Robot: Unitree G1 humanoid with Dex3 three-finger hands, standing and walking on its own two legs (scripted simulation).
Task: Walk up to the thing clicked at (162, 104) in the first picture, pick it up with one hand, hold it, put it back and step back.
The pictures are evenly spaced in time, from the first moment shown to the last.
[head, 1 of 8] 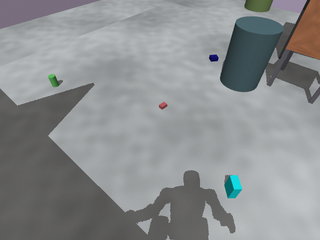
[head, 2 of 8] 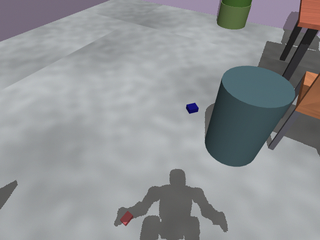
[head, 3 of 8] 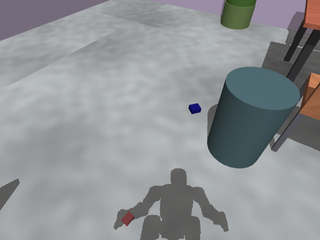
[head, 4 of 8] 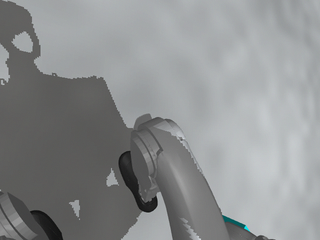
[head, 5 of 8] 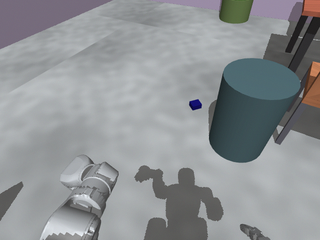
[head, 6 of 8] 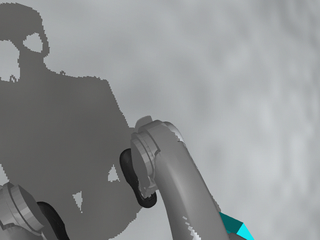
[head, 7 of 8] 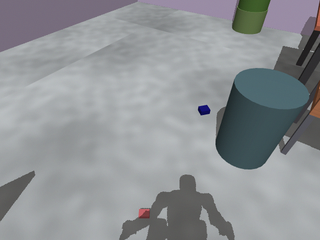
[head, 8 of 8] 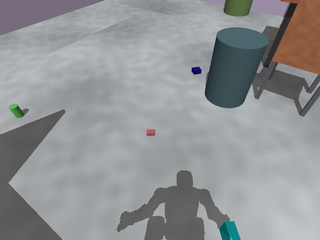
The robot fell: no
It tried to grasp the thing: yes
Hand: left
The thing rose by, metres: 0.66
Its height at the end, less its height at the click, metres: +0.00
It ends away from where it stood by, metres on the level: 0.05
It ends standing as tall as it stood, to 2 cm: yes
